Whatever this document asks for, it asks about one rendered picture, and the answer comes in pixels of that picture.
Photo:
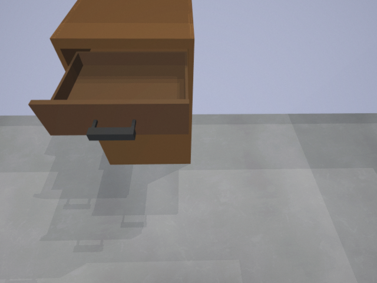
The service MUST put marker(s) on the handle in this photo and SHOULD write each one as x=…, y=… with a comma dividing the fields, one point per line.
x=111, y=133

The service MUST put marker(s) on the drawer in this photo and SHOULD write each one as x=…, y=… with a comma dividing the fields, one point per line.
x=116, y=87

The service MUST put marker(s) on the cabinet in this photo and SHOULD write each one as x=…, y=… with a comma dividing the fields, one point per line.
x=133, y=25

